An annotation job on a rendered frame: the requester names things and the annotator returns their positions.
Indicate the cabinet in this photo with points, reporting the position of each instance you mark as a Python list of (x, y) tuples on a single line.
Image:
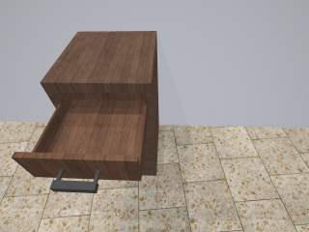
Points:
[(111, 62)]

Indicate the handle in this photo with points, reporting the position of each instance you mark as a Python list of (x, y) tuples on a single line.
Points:
[(59, 185)]

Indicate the drawer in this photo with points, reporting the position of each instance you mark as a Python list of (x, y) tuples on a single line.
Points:
[(89, 132)]

